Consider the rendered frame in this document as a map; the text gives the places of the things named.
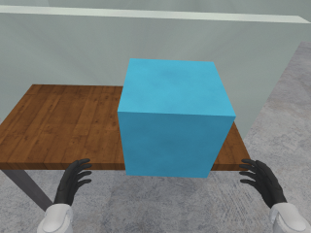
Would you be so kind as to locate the table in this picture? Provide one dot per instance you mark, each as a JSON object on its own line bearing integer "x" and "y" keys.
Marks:
{"x": 53, "y": 125}

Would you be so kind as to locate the robot left hand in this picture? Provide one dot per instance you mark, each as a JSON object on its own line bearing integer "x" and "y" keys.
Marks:
{"x": 69, "y": 184}

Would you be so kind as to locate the robot left forearm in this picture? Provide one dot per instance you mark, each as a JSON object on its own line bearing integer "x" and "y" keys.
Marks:
{"x": 57, "y": 219}

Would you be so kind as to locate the robot right hand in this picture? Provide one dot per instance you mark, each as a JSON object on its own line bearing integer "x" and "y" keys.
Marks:
{"x": 265, "y": 181}

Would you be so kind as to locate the robot right forearm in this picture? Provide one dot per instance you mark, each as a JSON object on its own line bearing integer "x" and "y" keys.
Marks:
{"x": 285, "y": 218}

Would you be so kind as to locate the carton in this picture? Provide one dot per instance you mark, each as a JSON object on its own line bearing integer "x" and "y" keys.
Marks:
{"x": 174, "y": 116}

